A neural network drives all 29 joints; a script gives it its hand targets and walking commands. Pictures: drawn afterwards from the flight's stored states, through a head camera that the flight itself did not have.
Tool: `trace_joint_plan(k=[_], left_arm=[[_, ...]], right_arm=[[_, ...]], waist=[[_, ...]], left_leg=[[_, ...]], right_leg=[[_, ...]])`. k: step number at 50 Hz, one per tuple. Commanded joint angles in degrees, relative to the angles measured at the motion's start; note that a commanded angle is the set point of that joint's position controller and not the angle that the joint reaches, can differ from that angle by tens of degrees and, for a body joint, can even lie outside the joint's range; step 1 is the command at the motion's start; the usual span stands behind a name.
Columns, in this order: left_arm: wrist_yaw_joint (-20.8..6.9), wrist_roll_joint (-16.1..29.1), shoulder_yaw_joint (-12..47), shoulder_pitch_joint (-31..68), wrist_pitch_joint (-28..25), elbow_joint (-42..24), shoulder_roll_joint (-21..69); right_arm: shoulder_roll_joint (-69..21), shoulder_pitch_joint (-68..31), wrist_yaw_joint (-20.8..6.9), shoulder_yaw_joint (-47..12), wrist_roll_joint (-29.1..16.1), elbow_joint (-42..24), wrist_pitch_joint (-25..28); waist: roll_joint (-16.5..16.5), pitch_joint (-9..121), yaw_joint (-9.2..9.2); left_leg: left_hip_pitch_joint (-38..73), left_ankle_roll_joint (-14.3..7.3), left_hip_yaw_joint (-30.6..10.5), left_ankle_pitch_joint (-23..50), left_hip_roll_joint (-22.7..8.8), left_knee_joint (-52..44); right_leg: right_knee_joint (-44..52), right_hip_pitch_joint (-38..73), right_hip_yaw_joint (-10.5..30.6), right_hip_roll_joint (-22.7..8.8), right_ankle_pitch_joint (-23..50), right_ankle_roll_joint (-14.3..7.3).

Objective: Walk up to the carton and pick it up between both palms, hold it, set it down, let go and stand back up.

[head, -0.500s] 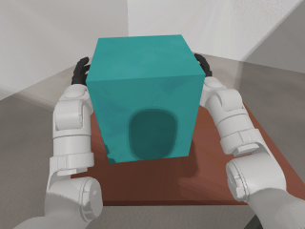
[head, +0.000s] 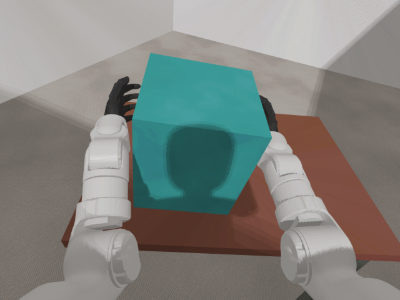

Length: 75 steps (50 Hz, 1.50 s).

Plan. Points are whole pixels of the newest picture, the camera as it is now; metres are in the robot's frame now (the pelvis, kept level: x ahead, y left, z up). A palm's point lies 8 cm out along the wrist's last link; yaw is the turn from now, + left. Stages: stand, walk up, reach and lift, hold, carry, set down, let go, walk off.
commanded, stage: set down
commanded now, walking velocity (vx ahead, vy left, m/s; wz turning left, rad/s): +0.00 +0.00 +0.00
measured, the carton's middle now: (192, 139) +0.39 +0.00 +0.15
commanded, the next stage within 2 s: none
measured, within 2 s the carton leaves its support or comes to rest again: neither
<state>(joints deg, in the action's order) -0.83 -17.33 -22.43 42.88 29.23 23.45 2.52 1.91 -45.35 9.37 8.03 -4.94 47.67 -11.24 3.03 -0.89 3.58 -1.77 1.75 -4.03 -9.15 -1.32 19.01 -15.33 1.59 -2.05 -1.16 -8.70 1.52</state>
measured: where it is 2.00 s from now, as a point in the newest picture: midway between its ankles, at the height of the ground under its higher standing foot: outside the picture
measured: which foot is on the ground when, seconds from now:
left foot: down 0.00-1.00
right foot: down 0.00-1.00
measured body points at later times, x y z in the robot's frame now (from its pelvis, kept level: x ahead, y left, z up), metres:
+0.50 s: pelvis +0.02 +0.00 +0.00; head -0.01 +0.02 +0.45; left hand +0.41 +0.13 +0.16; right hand +0.41 -0.17 +0.15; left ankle +0.03 +0.14 -0.75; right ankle +0.01 -0.13 -0.75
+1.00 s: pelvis +0.01 -0.01 +0.00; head +0.00 +0.01 +0.45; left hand +0.42 +0.12 +0.13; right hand +0.41 -0.18 +0.11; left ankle +0.03 +0.14 -0.75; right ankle +0.01 -0.13 -0.75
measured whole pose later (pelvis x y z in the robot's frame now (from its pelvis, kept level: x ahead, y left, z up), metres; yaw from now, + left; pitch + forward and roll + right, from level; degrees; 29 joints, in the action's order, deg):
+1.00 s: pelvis +0.01 -0.01 +0.00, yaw -1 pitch -2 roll -1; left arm 4.3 -14.5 -19.6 36.6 18.2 29.9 5.2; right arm 2.3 -40.9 5.8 11.4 -0.6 51.7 -3.3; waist 2.0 0.7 2.7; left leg -7.2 2.8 -3.4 -9.5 -2.5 18.6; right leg -15.1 -4.3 -1.5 -0.1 -8.7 0.7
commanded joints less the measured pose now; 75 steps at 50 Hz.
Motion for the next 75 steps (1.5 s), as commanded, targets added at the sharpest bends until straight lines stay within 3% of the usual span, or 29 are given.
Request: trace_joint_plan(k=[1,2,6,9,13,18,22,28,30,33,40,47,50,52,53,54,56,59,63,65,69,75], left_arm=[[-5.03,10.10,33.01,41.23,-5.53,-6.04,35.50],[-4.48,10.80,34.05,42.07,-6.05,-6.23,35.70],[-2.94,10.28,34.40,41.33,-6.47,-5.28,36.13],[-3.05,8.78,32.29,38.23,-5.58,-3.54,34.90],[-3.74,7.62,31.06,32.25,-4.37,-4.46,33.59],[-4.73,8.11,32.17,29.29,-4.32,-8.75,33.68],[-4.14,9.48,34.49,29.41,-5.64,-11.20,34.54],[-2.74,10.35,35.07,31.53,-8.59,-10.78,35.37],[-2.21,10.74,35.14,33.15,-9.33,-9.73,35.77],[-1.74,9.75,33.05,32.94,-9.97,-5.47,35.25],[-3.08,5.77,25.97,31.11,-9.77,3.02,32.83],[-1.88,7.58,29.38,33.54,-15.03,1.02,36.11],[-0.88,7.56,29.11,32.22,-16.99,3.01,36.46],[-0.57,6.97,27.40,31.61,-17.53,5.84,35.06],[-0.36,6.68,26.31,31.41,-17.65,6.01,34.60],[-0.26,6.49,26.02,31.24,-17.78,6.43,34.40],[-0.16,6.35,25.55,31.06,-18.10,5.83,33.99],[0.07,7.00,26.83,30.07,-18.72,4.27,35.07],[-0.18,7.00,28.06,29.00,-19.50,2.96,35.58],[-0.55,6.28,27.29,27.94,-19.45,3.75,34.76],[-1.13,6.35,27.91,25.84,-18.96,2.47,34.95],[-0.38,6.86,30.33,26.42,-20.43,1.06,36.55]], right_arm=[[-30.20,-54.57,-6.57,-16.47,-2.94,-26.99,10.69],[-30.66,-54.19,-6.57,-16.02,-2.78,-26.58,10.83],[-30.02,-49.20,-6.94,-15.13,-2.55,-20.92,10.03],[-29.47,-45.97,-7.20,-14.62,-2.12,-17.15,8.87],[-29.37,-42.47,-6.77,-17.25,-4.16,-17.31,8.28],[-31.20,-41.87,-5.54,-22.85,-7.36,-23.78,8.32],[-32.72,-42.34,-4.69,-25.50,-8.27,-29.38,8.84],[-34.20,-42.54,-5.77,-24.53,-5.93,-30.61,9.00],[-33.85,-41.64,-6.57,-22.35,-4.58,-27.95,9.01],[-32.46,-41.11,-7.72,-19.04,-2.55,-23.86,9.31],[-28.92,-35.62,-9.63,-9.98,2.86,-10.77,9.95],[-31.81,-41.15,-10.39,-11.49,3.22,-15.29,15.27],[-32.43,-42.04,-10.94,-12.79,3.75,-16.55,15.99],[-32.35,-40.85,-11.58,-12.00,4.84,-14.48,15.58],[-31.94,-40.64,-11.84,-12.25,5.18,-14.47,15.41],[-31.97,-39.68,-12.02,-11.54,5.50,-13.80,15.33],[-32.22,-38.92,-12.09,-11.81,5.62,-13.86,15.49],[-32.34,-38.17,-11.74,-12.81,5.28,-15.07,16.31],[-32.96,-34.31,-10.97,-13.36,5.37,-13.90,16.41],[-32.76,-32.76,-10.69,-12.80,5.92,-12.50,16.11],[-32.74,-30.54,-10.08,-13.36,6.02,-13.21,16.23],[-32.20,-30.65,-10.33,-12.70,6.46,-14.62,17.72]], waist=[[-4.21,31.85,1.79],[-4.53,32.72,2.72],[-6.85,30.01,2.57],[-6.38,26.12,1.86],[-5.84,25.46,0.71],[-3.45,27.44,0.75],[-2.41,30.81,0.92],[-1.86,33.71,-0.85],[-2.25,32.86,-0.03],[-2.20,30.32,-0.38],[-4.03,20.53,0.58],[-4.66,32.65,-0.35],[-3.53,34.56,-2.35],[-2.23,32.05,-2.66],[-0.84,31.82,-4.00],[-0.97,31.90,-3.34],[-1.09,32.65,-4.16],[-1.05,34.95,-3.78],[-2.42,34.45,-1.99],[-2.09,32.38,-2.34],[-1.82,31.03,-1.31],[-3.94,33.72,-0.54]], left_leg=[[11.06,1.81,5.14,16.27,3.83,1.48],[11.20,2.22,4.87,15.47,3.78,1.71],[10.38,3.51,4.76,13.30,3.43,1.18],[8.46,2.78,5.22,10.91,3.62,0.20],[9.16,2.45,5.15,18.73,3.98,1.53],[7.88,1.67,4.52,23.91,4.61,2.91],[8.03,2.10,3.83,25.97,4.59,3.64],[7.59,1.54,3.82,20.22,4.04,2.71],[7.40,1.68,3.86,18.04,3.73,2.21],[6.66,1.71,4.51,14.68,3.48,0.72],[5.21,1.20,5.44,6.52,3.21,-2.61],[6.96,2.73,5.86,18.04,3.25,1.18],[4.69,2.56,5.88,17.44,2.91,0.75],[2.98,2.00,6.06,13.61,2.77,-0.66],[2.45,1.45,6.00,12.78,2.63,-1.03],[2.66,1.41,6.13,12.59,2.57,-1.30],[3.14,1.37,6.47,14.12,2.65,-1.05],[4.22,1.79,6.51,19.62,2.90,0.30],[4.50,2.21,6.30,22.14,2.98,0.82],[2.97,2.08,6.34,20.75,3.06,0.36],[2.82,1.84,6.22,21.55,3.24,0.39],[4.26,2.69,6.05,21.64,3.05,0.91]], right_leg=[[0.76,0.34,-5.28,5.39,9.80,1.06],[0.62,-0.40,-5.50,5.46,9.61,0.99],[0.89,-2.46,-5.41,5.15,7.79,0.08],[0.91,-1.84,-4.81,4.83,7.64,0.32],[0.06,1.93,-3.85,5.02,16.09,0.98],[-1.44,6.74,-3.10,5.07,27.50,2.28],[-2.27,7.42,-2.88,5.34,31.30,2.93],[-1.70,2.18,-2.97,5.17,24.32,2.25],[-1.42,0.45,-3.13,5.02,21.09,1.83],[-0.79,-1.21,-3.19,4.79,16.25,1.60],[1.19,-1.88,-3.27,3.88,9.14,1.43],[-1.09,0.10,-3.46,4.38,21.46,1.01],[-1.44,0.31,-3.11,4.14,21.56,0.98],[-1.10,0.04,-3.11,3.89,18.15,1.30],[-1.00,-0.06,-3.01,3.94,17.68,1.28],[-1.01,-0.50,-3.05,3.96,17.56,1.35],[-1.37,0.34,-2.87,3.91,19.46,1.63],[-2.09,1.53,-2.91,4.49,25.39,1.62],[-2.53,2.12,-2.83,4.46,30.33,1.78],[-2.43,2.43,-2.43,4.06,30.33,1.94],[-2.46,3.21,-2.37,4.23,31.88,2.12],[-1.77,0.61,-2.88,4.37,28.57,1.39]])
